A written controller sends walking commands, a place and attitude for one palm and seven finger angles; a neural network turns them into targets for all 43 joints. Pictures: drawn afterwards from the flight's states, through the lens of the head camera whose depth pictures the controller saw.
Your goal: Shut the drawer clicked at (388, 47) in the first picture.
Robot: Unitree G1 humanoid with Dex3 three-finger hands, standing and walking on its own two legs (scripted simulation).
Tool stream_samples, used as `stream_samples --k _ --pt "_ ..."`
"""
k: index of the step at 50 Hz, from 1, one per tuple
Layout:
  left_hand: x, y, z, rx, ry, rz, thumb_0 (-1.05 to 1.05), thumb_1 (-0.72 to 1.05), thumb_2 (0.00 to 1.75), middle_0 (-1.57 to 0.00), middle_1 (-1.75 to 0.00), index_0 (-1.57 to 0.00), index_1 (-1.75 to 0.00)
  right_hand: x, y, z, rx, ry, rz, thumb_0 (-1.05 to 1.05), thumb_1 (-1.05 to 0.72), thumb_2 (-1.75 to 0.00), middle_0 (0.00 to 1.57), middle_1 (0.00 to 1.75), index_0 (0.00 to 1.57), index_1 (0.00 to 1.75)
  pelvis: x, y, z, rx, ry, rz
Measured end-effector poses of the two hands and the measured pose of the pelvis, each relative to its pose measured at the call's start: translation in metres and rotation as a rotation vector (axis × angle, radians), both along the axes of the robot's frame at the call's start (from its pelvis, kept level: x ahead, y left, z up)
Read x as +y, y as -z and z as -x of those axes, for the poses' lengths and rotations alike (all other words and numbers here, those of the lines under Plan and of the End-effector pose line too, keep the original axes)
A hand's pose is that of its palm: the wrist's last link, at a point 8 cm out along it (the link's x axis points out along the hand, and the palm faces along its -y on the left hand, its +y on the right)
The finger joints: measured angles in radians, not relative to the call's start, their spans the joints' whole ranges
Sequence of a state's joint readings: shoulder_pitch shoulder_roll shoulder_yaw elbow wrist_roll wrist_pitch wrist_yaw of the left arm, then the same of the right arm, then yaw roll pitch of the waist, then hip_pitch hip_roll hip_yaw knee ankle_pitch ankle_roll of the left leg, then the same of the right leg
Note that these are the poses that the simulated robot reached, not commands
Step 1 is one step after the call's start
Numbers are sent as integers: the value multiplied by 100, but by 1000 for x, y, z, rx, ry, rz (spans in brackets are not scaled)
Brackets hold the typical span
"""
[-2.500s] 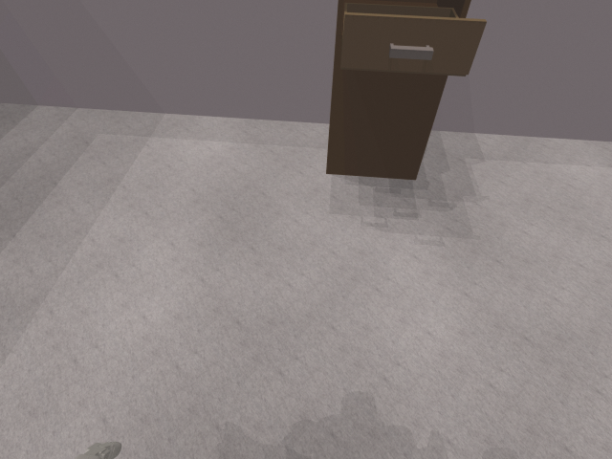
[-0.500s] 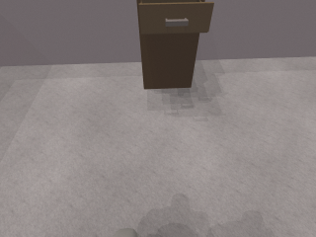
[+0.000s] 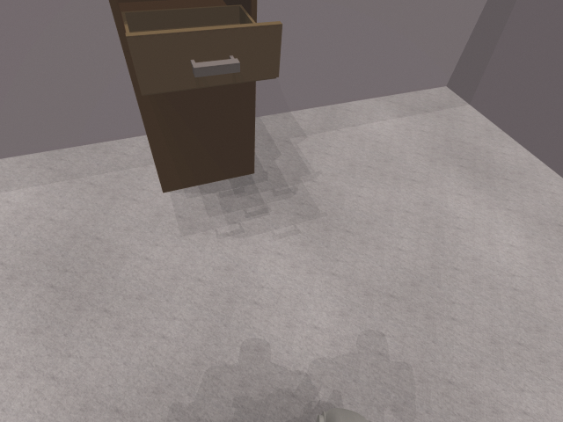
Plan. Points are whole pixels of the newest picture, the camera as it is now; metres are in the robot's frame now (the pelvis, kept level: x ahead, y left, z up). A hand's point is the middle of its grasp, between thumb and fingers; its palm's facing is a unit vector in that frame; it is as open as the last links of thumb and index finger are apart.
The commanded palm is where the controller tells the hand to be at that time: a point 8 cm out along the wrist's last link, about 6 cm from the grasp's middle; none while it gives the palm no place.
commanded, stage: walk to a spot facing it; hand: left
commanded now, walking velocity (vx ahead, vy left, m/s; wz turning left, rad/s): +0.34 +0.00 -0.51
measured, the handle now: (214, 64) +0.96 +0.29 +0.01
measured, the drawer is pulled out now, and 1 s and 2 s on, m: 0.29 0.29 0.29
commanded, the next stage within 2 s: turn to face it in 1.14 s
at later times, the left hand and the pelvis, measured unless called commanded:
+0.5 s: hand (251, 303) +0.35 +0.09 -0.16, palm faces -0.26 -0.95 -0.19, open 7.3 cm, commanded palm none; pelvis +0.20 -0.06 -0.01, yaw -13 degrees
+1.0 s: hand (234, 264) +0.45 +0.14 -0.18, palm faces -0.26 -0.96 -0.12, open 7.4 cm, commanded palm none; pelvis +0.41 -0.04 +0.01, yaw -22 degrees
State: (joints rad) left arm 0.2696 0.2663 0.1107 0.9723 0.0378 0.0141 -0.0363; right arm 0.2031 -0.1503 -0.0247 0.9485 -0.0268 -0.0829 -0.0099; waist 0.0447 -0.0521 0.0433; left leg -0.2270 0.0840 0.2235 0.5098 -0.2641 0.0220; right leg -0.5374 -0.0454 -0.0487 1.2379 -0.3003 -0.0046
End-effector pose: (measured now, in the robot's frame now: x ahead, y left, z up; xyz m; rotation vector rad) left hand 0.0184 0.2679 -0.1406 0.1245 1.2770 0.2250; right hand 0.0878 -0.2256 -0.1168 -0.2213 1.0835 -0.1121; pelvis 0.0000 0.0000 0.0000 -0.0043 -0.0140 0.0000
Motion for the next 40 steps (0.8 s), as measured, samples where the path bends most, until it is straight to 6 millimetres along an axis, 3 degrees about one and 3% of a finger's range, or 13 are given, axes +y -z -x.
stream_samples --k 5,11,15,18,21,24,32,40 --pt "0 -19 -116 -129 136 -12 1 91 90 -19 -30 -19 -30 -12 6 52 170 159 15 0 -92 -90 20 30 20 30 7 -5 -36 7 60 -9" --pt "-43 -24 -237 -193 311 9 1 91 90 -19 -30 -19 -30 -11 11 102 371 313 -14 1 -92 -90 20 30 20 30 -1 -1 -86 8 125 -16" --pt "-90 -18 -309 -232 415 31 1 91 90 -19 -30 -20 -30 -7 19 115 491 396 -63 1 -91 -90 20 30 20 30 -21 10 -125 12 167 -14" --pt "-119 -8 -346 -286 446 42 0 91 90 -20 -30 -20 -30 -10 30 105 548 433 -104 1 -91 -90 20 30 20 30 -40 23 -152 4 187 -16" --pt "-132 -5 -351 -255 438 54 0 91 90 -20 -30 -20 -30 -23 34 62 494 443 -108 1 -91 -90 20 30 20 30 -50 18 -172 -12 205 -8" --pt "-134 -6 -340 -168 425 49 0 90 90 -20 -30 -20 -30 -40 32 -2 364 428 -97 1 -91 -90 20 30 20 30 -56 8 -194 -9 230 -2" --pt "-94 -11 -342 -60 332 -16 -2 94 90 -20 -30 -21 -30 -70 15 -165 71 339 -67 1 -92 -90 20 30 20 30 -58 -2 -253 8 260 19" --pt "-65 19 -337 126 249 30 0 91 90 -20 -30 -20 -30 -72 -1 -296 -66 249 12 1 -92 -90 20 30 20 30 -42 10 -332 -2 286 38"
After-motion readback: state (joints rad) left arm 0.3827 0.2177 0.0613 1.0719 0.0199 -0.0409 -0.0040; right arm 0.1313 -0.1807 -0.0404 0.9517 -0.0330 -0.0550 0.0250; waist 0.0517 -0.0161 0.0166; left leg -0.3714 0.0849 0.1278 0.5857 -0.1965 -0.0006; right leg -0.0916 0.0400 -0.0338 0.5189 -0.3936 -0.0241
